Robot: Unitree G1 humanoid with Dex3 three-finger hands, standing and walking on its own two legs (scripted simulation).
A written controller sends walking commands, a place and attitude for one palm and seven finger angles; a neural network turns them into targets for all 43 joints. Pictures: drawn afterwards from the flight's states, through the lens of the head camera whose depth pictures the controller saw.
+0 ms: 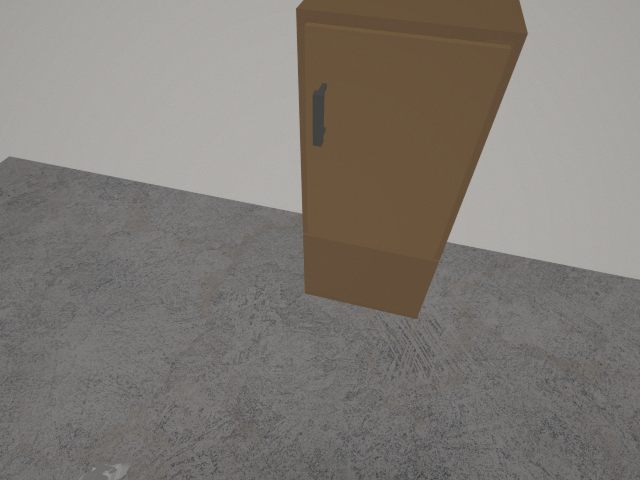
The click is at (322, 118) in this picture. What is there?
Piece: cupboard door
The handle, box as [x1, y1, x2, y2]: [313, 83, 326, 146]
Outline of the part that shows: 325,83 322,83 319,89 315,90 313,93 313,145 319,146 322,143 323,134 325,130 325,127 323,126 323,93 326,88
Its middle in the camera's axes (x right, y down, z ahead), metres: +0.00 -0.27 +0.85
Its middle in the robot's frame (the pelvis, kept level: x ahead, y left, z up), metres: +0.82 +0.04 +0.03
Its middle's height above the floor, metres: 0.80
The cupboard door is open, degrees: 0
